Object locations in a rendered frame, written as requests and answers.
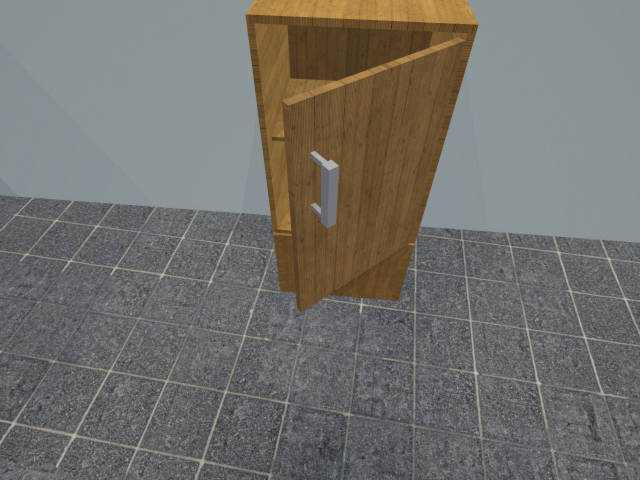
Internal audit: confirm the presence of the cupboard door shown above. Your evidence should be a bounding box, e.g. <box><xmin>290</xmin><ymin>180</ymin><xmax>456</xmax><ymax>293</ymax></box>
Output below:
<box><xmin>282</xmin><ymin>38</ymin><xmax>465</xmax><ymax>312</ymax></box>

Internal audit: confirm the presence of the handle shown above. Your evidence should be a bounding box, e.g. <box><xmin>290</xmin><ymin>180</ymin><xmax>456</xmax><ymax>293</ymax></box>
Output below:
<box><xmin>310</xmin><ymin>151</ymin><xmax>339</xmax><ymax>228</ymax></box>

